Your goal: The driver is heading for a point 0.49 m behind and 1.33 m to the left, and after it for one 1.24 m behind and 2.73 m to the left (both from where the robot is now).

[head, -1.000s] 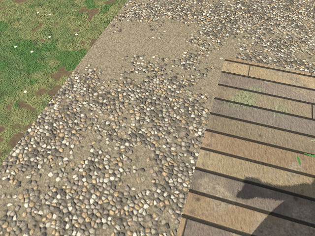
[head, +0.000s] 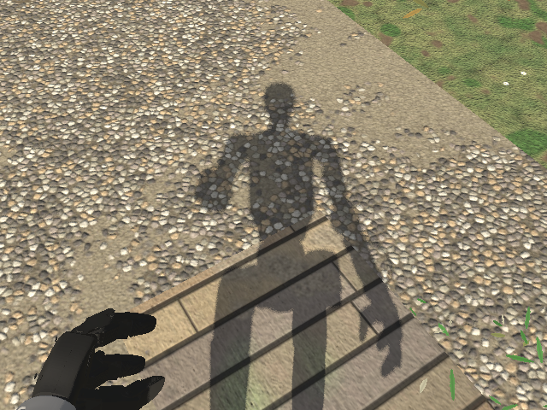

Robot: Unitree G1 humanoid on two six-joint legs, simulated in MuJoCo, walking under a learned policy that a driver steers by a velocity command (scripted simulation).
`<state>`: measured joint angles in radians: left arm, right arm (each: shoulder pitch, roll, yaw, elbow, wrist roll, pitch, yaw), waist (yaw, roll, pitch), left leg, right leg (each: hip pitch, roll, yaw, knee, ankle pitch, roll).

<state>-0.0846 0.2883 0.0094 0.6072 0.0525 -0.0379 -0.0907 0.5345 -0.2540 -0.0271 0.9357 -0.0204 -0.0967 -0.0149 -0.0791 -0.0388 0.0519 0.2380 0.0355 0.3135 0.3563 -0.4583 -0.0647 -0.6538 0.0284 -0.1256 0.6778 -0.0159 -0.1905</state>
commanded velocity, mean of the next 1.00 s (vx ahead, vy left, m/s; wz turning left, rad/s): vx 0.17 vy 0.00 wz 0.66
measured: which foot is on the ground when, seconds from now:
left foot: down 0.00-0.02, up 0.04-0.48, down 0.50-0.98, up 1.00-1.00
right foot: up 0.00-0.00, down 0.02-0.52, up 0.54-0.94, down 0.96-1.00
